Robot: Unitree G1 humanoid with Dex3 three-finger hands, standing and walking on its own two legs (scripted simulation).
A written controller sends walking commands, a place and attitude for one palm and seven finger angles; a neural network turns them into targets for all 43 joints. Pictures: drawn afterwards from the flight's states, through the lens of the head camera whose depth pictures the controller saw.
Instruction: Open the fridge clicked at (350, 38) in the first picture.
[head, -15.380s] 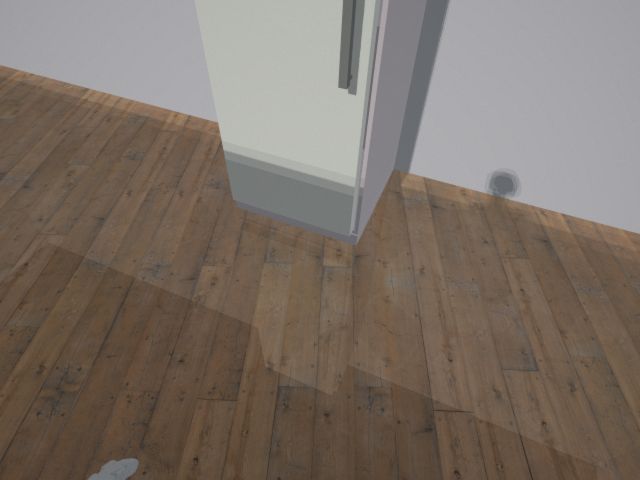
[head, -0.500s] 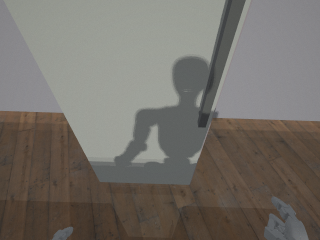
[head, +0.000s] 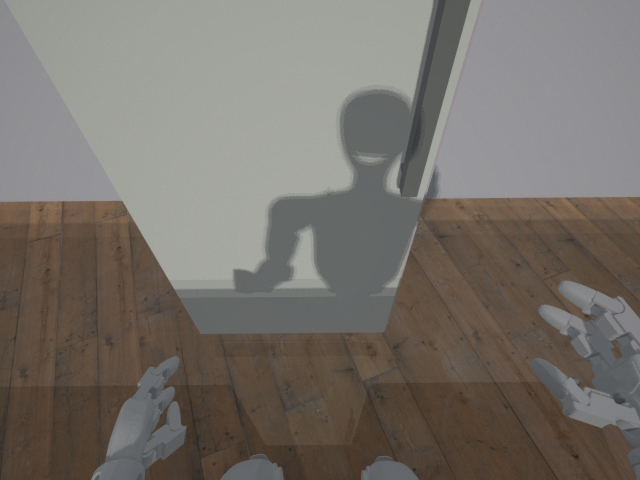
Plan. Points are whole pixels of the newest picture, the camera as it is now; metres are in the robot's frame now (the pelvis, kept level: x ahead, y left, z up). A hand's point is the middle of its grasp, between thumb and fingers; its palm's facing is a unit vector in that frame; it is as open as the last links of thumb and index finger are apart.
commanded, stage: raise the hand to about handle height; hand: right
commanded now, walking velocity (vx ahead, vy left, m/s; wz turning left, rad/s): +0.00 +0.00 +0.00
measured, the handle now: (442, 21) +0.56 -0.13 +0.28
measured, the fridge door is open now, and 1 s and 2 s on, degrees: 0 0 0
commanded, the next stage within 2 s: move the hooked fingers beside the handle in 1.48 s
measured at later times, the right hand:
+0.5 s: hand (634, 306) +0.27 -0.29 +0.15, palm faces +0.04 +1.00 -0.08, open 12.7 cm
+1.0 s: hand out of the picture +0.32 -0.30 +0.22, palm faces +0.07 +0.99 -0.08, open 14.0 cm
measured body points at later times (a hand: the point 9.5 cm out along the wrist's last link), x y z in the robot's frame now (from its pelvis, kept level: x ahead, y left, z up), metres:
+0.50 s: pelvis +0.02 -0.03 +0.04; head +0.03 -0.03 +0.49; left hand +0.19 +0.21 -0.02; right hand +0.26 -0.34 +0.15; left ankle +0.04 +0.10 -0.68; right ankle +0.02 -0.12 -0.68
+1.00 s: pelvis +0.03 -0.02 +0.06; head +0.02 -0.01 +0.51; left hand +0.21 +0.21 -0.02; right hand +0.31 -0.35 +0.22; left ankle +0.04 +0.10 -0.68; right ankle +0.02 -0.12 -0.68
